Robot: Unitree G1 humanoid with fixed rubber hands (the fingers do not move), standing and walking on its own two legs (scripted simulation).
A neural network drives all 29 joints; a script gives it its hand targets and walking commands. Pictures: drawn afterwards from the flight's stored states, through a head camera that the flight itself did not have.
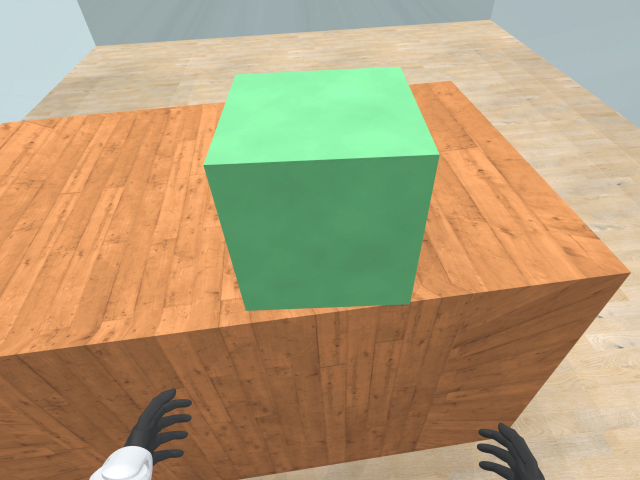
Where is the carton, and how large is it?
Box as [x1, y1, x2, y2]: [203, 67, 439, 310]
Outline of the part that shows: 400,67 235,74 203,165 246,310 409,303 439,154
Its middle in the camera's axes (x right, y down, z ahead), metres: +0.00 -0.07 +0.61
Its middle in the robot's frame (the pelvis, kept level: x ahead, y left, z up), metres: +0.51 +0.01 +0.11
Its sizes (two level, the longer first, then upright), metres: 0.257 0.253 0.270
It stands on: a pedestal, 0.74 m high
